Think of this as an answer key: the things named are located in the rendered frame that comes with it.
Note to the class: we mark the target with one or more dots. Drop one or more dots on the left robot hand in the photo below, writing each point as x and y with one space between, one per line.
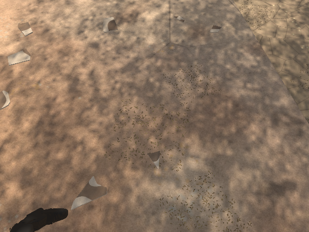
40 218

